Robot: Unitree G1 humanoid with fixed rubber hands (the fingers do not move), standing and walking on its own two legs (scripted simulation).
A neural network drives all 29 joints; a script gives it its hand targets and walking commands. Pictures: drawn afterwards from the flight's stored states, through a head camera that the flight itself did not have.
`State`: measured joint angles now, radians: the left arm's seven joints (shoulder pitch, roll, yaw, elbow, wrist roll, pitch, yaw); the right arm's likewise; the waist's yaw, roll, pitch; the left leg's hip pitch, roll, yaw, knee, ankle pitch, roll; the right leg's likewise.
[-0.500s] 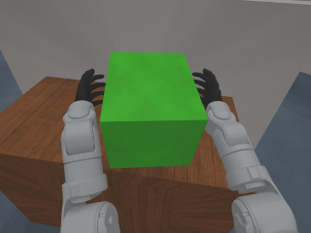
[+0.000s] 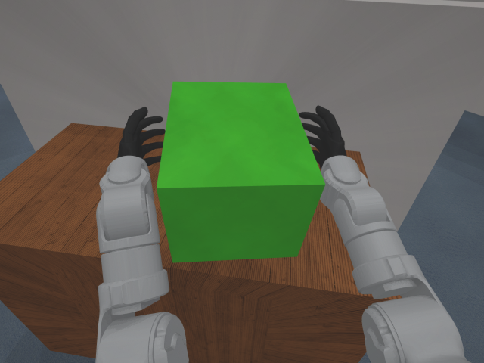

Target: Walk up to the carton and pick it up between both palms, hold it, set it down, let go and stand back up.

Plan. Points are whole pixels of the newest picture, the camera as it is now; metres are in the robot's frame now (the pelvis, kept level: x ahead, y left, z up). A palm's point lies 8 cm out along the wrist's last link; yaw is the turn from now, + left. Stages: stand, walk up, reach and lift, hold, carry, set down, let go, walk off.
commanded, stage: hold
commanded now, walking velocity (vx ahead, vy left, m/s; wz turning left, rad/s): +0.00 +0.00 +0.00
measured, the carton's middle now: (233, 166) +0.41 +0.01 +0.17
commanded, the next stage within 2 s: none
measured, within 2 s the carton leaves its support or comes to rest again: neither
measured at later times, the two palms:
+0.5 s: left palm (131, 161) +0.35 +0.16 +0.22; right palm (330, 157) +0.37 -0.14 +0.21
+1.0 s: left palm (133, 163) +0.36 +0.16 +0.22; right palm (329, 156) +0.37 -0.14 +0.21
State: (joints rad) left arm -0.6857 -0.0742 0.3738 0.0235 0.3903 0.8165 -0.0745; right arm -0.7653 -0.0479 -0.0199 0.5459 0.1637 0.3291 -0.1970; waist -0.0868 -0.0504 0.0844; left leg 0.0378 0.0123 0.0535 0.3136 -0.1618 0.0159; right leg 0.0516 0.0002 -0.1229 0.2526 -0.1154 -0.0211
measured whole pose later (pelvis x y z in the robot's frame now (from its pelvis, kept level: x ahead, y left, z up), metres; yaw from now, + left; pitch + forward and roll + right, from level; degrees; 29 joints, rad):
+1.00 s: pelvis +0.00 +0.00 +0.00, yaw +0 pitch -11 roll -1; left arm -0.65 -0.07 0.37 -0.01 0.38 0.82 -0.08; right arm -0.75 -0.05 0.00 0.51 0.18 0.35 -0.21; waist -0.10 -0.05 0.08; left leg 0.04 0.01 0.05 0.32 -0.17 0.02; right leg 0.06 0.00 -0.13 0.25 -0.12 -0.02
